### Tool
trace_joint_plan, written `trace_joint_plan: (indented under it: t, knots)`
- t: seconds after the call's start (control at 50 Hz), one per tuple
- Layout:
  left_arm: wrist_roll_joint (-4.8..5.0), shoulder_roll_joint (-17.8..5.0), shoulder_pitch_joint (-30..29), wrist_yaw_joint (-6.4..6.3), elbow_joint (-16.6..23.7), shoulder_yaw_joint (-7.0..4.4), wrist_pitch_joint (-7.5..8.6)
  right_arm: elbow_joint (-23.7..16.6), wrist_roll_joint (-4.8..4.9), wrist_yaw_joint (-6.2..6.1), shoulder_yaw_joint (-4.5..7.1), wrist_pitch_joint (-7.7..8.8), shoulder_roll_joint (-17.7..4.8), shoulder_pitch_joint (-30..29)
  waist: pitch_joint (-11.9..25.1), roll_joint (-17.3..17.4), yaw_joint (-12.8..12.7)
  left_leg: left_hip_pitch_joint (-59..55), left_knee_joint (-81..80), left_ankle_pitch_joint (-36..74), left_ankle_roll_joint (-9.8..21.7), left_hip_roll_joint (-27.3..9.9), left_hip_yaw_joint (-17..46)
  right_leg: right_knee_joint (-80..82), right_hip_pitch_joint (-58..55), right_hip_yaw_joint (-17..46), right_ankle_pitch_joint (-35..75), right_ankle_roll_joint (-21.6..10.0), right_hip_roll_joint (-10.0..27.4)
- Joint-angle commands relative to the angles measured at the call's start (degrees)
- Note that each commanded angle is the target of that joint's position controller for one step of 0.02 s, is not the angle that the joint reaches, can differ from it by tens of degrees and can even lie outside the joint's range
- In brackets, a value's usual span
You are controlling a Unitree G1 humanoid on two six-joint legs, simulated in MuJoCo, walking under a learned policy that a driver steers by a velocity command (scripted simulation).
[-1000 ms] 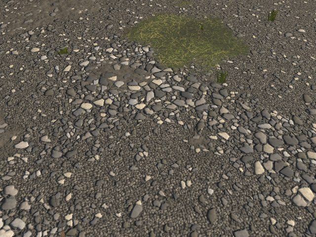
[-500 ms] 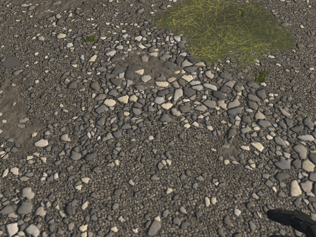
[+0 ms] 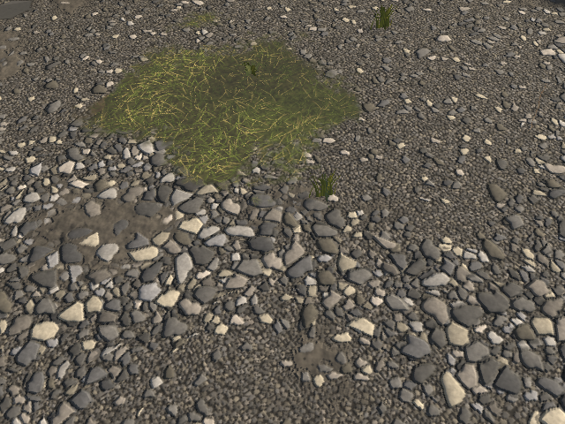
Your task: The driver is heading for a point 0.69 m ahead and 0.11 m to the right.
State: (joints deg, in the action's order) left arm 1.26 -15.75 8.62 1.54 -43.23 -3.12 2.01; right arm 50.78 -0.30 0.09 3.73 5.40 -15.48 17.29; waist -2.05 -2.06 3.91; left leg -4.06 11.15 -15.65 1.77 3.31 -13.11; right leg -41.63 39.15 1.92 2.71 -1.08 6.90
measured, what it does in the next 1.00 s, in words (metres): walks ahead, turning right: right foot, then left foot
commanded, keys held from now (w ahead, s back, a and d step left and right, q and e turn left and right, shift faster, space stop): w+e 0.46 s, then w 0.28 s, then no key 0.26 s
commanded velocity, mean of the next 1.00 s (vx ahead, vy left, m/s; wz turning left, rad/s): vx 0.45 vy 0.00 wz -0.38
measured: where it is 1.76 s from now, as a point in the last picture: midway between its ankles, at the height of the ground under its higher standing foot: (335, 350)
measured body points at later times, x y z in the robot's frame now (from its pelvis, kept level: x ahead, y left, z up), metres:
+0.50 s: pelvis +0.29 -0.05 +0.01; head +0.33 -0.08 +0.45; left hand +0.43 +0.21 -0.09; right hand +0.45 -0.35 -0.08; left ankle +0.53 +0.07 -0.69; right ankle +0.22 -0.12 -0.74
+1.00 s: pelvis +0.56 -0.09 +0.01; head +0.59 -0.10 +0.45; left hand +0.83 +0.05 -0.09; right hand +0.48 -0.36 -0.12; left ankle +0.54 +0.02 -0.74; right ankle +0.63 -0.27 -0.71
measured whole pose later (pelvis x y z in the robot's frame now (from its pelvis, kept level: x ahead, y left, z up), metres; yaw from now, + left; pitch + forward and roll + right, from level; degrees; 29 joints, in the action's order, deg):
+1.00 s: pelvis +0.56 -0.09 +0.01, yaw -22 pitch +2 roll +2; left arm -0.1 -14.8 6.1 0.3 -38.3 -1.9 2.9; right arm 50.3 0.5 0.4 2.2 3.5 -15.3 17.8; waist -2.3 -2.3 4.8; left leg 5.5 17.7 -13.8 2.0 3.2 -1.0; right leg -34.5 31.5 3.1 -2.6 0.6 2.4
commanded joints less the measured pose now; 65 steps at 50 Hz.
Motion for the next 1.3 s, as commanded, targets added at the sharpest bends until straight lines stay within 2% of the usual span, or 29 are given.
trace_joint_plan:
  t: [0.02, 0.08, 0.12, 0.14, 0.16, 0.18, 0.2, 0.24, 0.26, 0.34, 0.44, 0.54, 0.6, 0.62, 0.64, 0.66, 0.68, 0.72, 0.76, 0.86, 0.96, 1.04, 1.06, 1.08, 1.1, 1.12, 1.14, 1.2, 1.3]
  knots:
    - [0.03, -2.2, -7.6, 1.43, 7.2, 0.13, 0.86, -2.3, 0.85, -0.51, 2.32, -0.79, -10.2, 0.6, -4.7, 2.6, 0.9, -0.9, -1.7, 26.1, 7.3, -19.1, 3.4, 4.3, 3.0, -2.9, -2.1, -1.4, -0.6]
    - [0.11, -4.7, -5.2, 2.11, 8.8, -1.07, 0.46, -2.8, 1.36, -1.00, 2.88, -2.29, -12.4, -0.7, -0.5, 5.9, -2.5, -4.5, 8.1, 50.7, 5.4, -19.5, 1.0, 5.2, -4.6, -7.4, -10.6, -4.4, -5.4]
    - [0.32, -9.2, 8.1, 1.53, 6.3, -3.76, 0.07, -3.6, 1.73, -1.48, 2.96, -3.17, -13.2, -2.5, 7.1, 6.4, -10.4, 0.2, 27.0, 58.3, 3.2, -17.5, -0.7, 8.3, -23.2, -8.8, -11.3, -7.9, -10.2]
    - [0.35, -13.7, 17.6, 0.31, 4.1, -5.82, -0.60, -4.5, 0.97, -1.67, 2.13, -2.77, -11.4, -2.1, 12.5, 1.7, -14.5, 13.3, 43.8, 43.1, 0.7, -15.0, -0.6, 10.5, -41.0, -0.2, -10.5, -10.9, -6.5]
    - [0.66, -19.7, 15.7, -0.19, 4.4, -6.56, -0.31, -7.6, -1.07, -0.65, -0.64, -1.15, -2.2, 3.5, 16.3, -13.3, -6.8, 40.2, 64.3, -14.0, -3.0, -2.5, 3.9, 15.1, -59.7, 32.5, -18.7, -21.4, 8.4]
    - [-0.09, -15.4, 17.4, 0.09, 6.4, -5.22, 0.70, -8.4, 0.88, 0.31, -0.29, 1.41, -6.4, -1.6, 24.4, -6.9, -10.7, 47.0, 71.3, -18.8, -2.2, -0.7, 18.0, 23.7, -64.0, 47.6, -24.2, -24.7, 12.8]
    - [-0.63, -12.0, 15.3, 0.25, 5.9, -4.26, 1.48, -10.3, 2.97, 0.85, 0.46, 2.69, -9.2, -7.4, 16.3, -4.0, -11.5, 51.5, 69.7, -13.1, -0.7, -3.9, 19.3, 25.1, -59.2, 39.0, -20.6, -21.1, 11.1]
    - [-0.40, -8.7, 7.7, 0.17, 7.1, -3.27, 2.00, -9.9, 1.13, 0.23, 0.36, 3.38, -8.6, -8.2, 7.2, 2.9, -6.2, 46.2, 58.9, -5.2, -0.3, -8.4, 18.6, 25.4, -42.6, 25.7, -8.0, -17.1, 6.1]
    - [-1.05, -7.2, 5.5, -0.07, 8.1, -2.64, 2.08, -9.5, 0.50, 0.19, 0.78, 2.74, -9.2, -7.0, 6.1, 2.0, -4.3, 42.1, 56.2, -3.2, -0.7, -9.6, 18.9, 26.6, -37.5, 22.2, -2.7, -16.5, 4.4]
    - [-0.56, -9.2, 6.1, -1.24, 8.0, -3.10, 2.28, -10.5, -0.75, 0.07, 0.33, 0.43, -6.7, -7.9, 3.5, 1.5, -2.9, 39.1, 45.8, 2.2, -4.8, -9.0, 16.7, 29.2, -28.1, 15.7, 5.6, -16.6, 1.6]
    - [-0.19, -10.6, 10.2, -2.43, 6.5, -3.54, 1.34, -13.5, -0.13, 0.59, -0.82, 0.62, -4.4, -18.7, 1.5, -1.9, -7.2, 33.6, 24.1, 20.5, -6.0, -4.6, 15.4, 27.9, -23.7, 11.9, -3.4, -11.7, -2.9]
    - [-0.01, -9.0, 13.7, -2.65, 4.1, -3.11, 0.98, -14.4, 0.48, 1.73, -0.03, 1.84, -7.0, -20.6, 1.6, -3.8, -8.1, 32.8, 17.4, 19.4, -3.3, -4.5, 17.2, 22.6, -32.4, 17.7, -7.0, -10.4, 1.6]
    - [-0.42, -8.4, 12.4, -2.60, 3.8, -2.91, 0.39, -12.6, 0.15, 1.55, 1.27, 2.56, -9.0, -13.3, 3.5, -5.6, -3.9, 23.9, 14.1, 13.6, 0.5, -3.1, 14.5, 15.0, -35.2, 18.0, 5.0, -8.4, 0.9]
    - [-0.85, -6.3, 12.0, -2.39, 4.4, -2.03, 0.40, -11.5, -0.56, 1.28, 2.07, 2.84, -11.0, -6.4, 9.8, -4.0, -0.6, 12.1, 15.7, 14.5, 3.4, -7.2, 17.7, 4.6, -32.2, 15.4, 6.3, -6.7, -2.1]
    - [-0.78, -3.5, 17.3, -2.41, 5.1, -0.95, 0.78, -10.5, -1.38, 1.04, 3.24, 2.72, -15.5, 1.7, 19.0, 6.7, -0.2, -8.7, 16.5, 10.9, 10.8, -18.5, 35.3, -14.3, -16.4, 9.9, -7.2, -2.7, -8.7]
    - [0.43, -3.1, 21.6, -2.48, 4.7, -0.41, 1.31, -7.6, 0.14, 1.79, 3.59, 1.95, -15.0, 6.3, 21.9, 20.8, -0.5, -16.7, 7.7, -4.6, 16.8, -26.0, 57.4, -28.9, -1.7, 7.4, -35.3, -0.1, -13.0]
    - [1.13, -8.2, 17.1, -2.44, 4.7, -1.39, 1.56, -8.2, 1.48, 1.90, 2.27, 1.72, -10.5, 4.2, 14.1, 12.8, 0.8, -11.9, 5.0, -14.9, 14.7, -25.0, 56.5, -33.8, 4.6, 10.2, -33.5, -0.3, -9.8]
    - [-0.06, -8.6, 6.8, -2.29, 7.0, -1.44, 1.89, -9.0, 0.37, 1.54, 1.08, 0.87, -7.5, -1.7, 3.3, 5.0, -0.1, 2.6, 3.3, -6.6, 11.6, -20.2, 41.5, -30.8, 4.6, 6.1, -25.4, -0.5, -5.3]
    - [-0.88, -6.9, 6.3, -1.99, 7.2, -1.50, 1.99, -8.9, -0.56, 1.33, 0.23, 0.93, -5.7, -4.3, 1.2, 6.5, -2.8, 10.0, 1.4, 8.0, 10.7, -16.7, 34.2, -24.6, -0.5, 4.7, -21.3, -0.2, -2.4]
    - [-1.69, -2.0, 5.5, -2.18, 7.3, 0.20, 1.58, -6.5, 0.23, 0.62, 0.70, 0.67, -8.6, -4.6, 4.4, 7.1, -4.2, 13.4, 3.0, 45.9, 11.1, -14.2, 19.8, -7.6, -8.1, 0.3, -15.9, 2.8, -3.1]
    - [-1.25, -2.7, -1.1, -1.36, 8.1, 0.08, 1.45, -3.8, 0.97, -0.03, 0.50, -1.25, -9.3, -1.1, 5.8, 7.7, -1.4, 11.2, 4.9, 40.4, 8.6, -13.1, 17.0, 6.7, -14.8, -0.4, -2.1, 2.1, -5.7]
    - [-2.19, -4.9, 1.4, -1.08, 7.1, -1.10, 1.85, -2.8, 1.55, -0.23, 0.21, -2.15, -9.0, -2.4, 6.4, 6.4, -4.4, 10.5, 13.3, 33.7, 5.5, -12.4, 18.4, 17.4, -23.8, -0.8, 2.1, -1.5, -7.1]
    - [-2.64, -7.9, 3.3, -1.59, 6.8, -1.88, 1.93, -2.6, 0.70, -0.19, -0.29, -1.78, -7.7, -0.5, 8.5, 3.3, -4.6, 13.1, 18.4, 29.1, 2.9, -9.4, 17.0, 18.0, -31.1, 2.5, 18.4, -3.5, -3.2]
    - [-3.63, -10.9, 5.5, -2.14, 7.3, -2.26, 1.54, -2.9, -0.94, 0.16, -1.46, -1.02, -4.8, 4.1, 14.8, -4.8, -2.9, 22.3, 28.0, 10.4, -0.1, -5.6, 15.2, 12.4, -45.0, 11.6, 40.0, -9.5, 6.8]
    - [-3.48, -6.3, 6.8, -2.19, 6.6, -1.05, 0.66, -1.6, -0.45, 0.24, -2.59, -1.37, -2.5, 7.3, 20.7, -10.9, -3.8, 27.3, 37.5, -16.2, -2.9, -3.6, 15.4, 13.3, -49.4, 19.7, 41.0, -17.1, 14.3]
    - [-2.53, -3.0, 7.0, -1.70, 5.9, 0.01, 0.17, -1.7, 0.44, 0.27, -1.84, -2.43, -5.7, 4.4, 18.9, -8.5, -5.0, 29.5, 41.6, -24.9, -4.2, -4.6, 17.4, 15.8, -45.9, 21.6, 30.4, -17.1, 13.2]
    - [-1.98, -3.1, 4.9, -1.34, 5.4, 0.13, -0.04, -2.3, 0.77, -0.01, -1.31, -3.57, -6.9, 1.5, 14.6, -5.9, -4.8, 31.8, 43.5, -24.4, -4.8, -5.6, 17.5, 17.9, -41.8, 20.3, 19.7, -15.1, 11.2]
    - [-2.48, -5.9, -4.2, -1.32, 5.8, -0.58, -0.53, -1.9, 0.23, -1.51, -0.95, -6.60, -6.1, 0.1, 7.7, -5.4, -1.5, 25.2, 36.6, -15.5, -6.5, -7.2, 16.5, 23.7, -25.5, 14.3, 1.9, -10.9, 6.7]
    - [-2.02, -3.1, -4.7, -1.87, 3.3, 0.05, -1.16, 0.6, -1.09, -1.34, -1.45, -6.68, -3.6, 1.6, 7.9, -4.9, -0.3, 10.5, 18.1, 6.4, -4.3, -4.9, 12.8, 23.4, -17.8, 6.6, -19.0, -6.2, 0.3]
